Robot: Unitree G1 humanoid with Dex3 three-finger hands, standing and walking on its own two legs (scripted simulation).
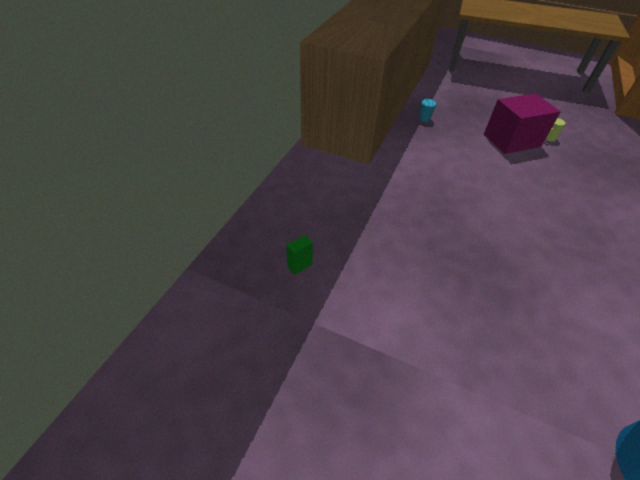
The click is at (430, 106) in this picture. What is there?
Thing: tapered cup
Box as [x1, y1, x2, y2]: [419, 99, 436, 121]
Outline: 431,99 423,99 421,101 419,115 421,120 427,121 431,116 436,104 435,101
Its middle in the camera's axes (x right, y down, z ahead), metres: +0.64 -0.77 +2.29
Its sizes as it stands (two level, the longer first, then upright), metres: 0.091 0.091 0.108
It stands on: the floor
